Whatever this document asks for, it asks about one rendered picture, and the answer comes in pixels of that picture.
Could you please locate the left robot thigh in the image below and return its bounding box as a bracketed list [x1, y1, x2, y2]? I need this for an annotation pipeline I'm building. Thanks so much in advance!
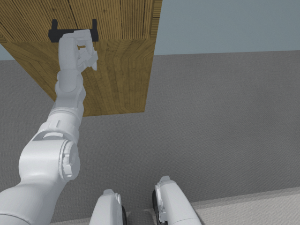
[89, 193, 122, 225]

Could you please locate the robot left forearm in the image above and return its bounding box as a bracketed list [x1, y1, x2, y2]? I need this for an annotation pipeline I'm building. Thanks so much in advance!
[19, 69, 86, 178]

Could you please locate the cabinet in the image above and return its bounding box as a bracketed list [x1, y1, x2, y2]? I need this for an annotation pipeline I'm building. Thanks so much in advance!
[0, 0, 163, 117]

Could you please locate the drawer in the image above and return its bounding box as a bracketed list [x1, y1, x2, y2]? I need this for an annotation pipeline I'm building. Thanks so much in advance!
[0, 0, 153, 41]

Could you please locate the robot left hand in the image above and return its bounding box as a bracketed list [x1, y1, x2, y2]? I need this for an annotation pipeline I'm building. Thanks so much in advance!
[58, 29, 98, 73]

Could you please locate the right robot shin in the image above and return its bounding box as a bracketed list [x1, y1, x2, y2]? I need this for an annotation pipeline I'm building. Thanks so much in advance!
[158, 176, 170, 222]

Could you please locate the left robot upper arm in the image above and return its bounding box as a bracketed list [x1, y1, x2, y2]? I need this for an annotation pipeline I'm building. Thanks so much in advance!
[0, 139, 80, 225]

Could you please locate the handle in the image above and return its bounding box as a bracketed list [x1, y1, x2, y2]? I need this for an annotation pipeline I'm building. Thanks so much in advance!
[48, 19, 98, 43]

